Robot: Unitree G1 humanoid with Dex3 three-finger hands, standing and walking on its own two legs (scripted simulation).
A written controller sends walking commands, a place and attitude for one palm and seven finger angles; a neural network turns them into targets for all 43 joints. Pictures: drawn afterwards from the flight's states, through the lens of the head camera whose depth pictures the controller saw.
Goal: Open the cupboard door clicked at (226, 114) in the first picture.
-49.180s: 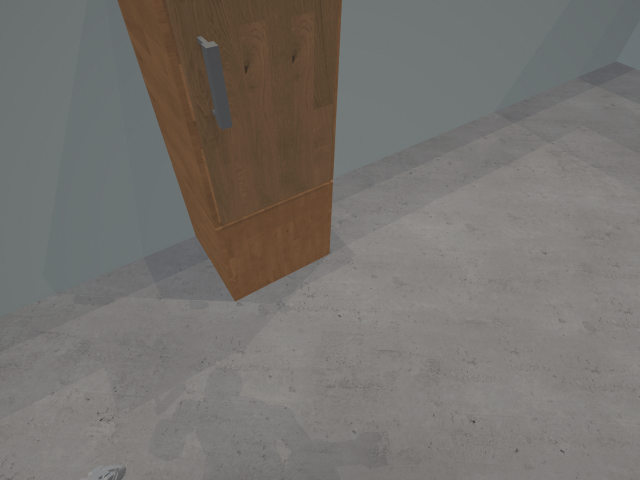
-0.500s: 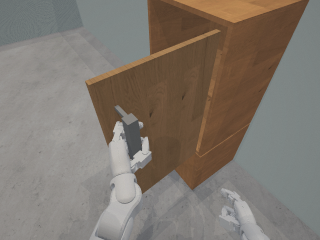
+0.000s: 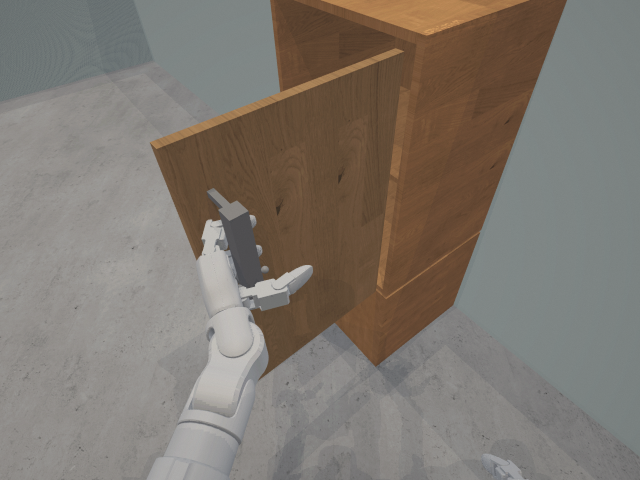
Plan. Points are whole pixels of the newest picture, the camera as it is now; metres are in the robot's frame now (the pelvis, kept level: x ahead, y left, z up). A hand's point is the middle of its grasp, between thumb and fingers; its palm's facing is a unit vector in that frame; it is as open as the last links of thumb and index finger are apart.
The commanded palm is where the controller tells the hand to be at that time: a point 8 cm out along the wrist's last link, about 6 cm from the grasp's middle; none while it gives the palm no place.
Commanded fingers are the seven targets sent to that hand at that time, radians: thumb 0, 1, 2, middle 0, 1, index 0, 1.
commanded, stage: open thumb and fingers to let go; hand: left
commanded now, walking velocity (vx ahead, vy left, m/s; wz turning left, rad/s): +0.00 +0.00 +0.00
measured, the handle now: (236, 250) +0.39 +0.13 +0.10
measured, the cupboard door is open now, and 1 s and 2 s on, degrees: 93 94 94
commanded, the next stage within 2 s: slide the hand sideways off the handle in 0.38 s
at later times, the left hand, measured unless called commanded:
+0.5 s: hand (263, 266) +0.35 +0.09 +0.10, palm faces +0.37 -0.93 -0.01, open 14.6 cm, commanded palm +0.32 +0.13 +0.09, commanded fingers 0.00 -0.50 0.30 -0.15 -0.30 -0.15 -0.30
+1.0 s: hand (257, 292) +0.32 +0.10 +0.10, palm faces -0.09 -1.00 -0.01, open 16.3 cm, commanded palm +0.28 +0.15 +0.09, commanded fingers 0.00 -0.50 0.30 -0.15 -0.30 -0.15 -0.30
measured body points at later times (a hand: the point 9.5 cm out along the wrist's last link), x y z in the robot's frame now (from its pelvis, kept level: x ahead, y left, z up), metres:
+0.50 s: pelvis -0.01 +0.03 -0.01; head -0.01 +0.02 +0.44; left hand +0.33 +0.14 +0.10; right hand +0.15 -0.18 -0.11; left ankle +0.02 +0.14 -0.72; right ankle +0.00 -0.08 -0.72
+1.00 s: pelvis -0.01 +0.04 +0.00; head -0.01 +0.03 +0.45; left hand +0.32 +0.15 +0.10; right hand +0.14 -0.19 -0.10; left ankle +0.02 +0.14 -0.72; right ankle +0.00 -0.08 -0.72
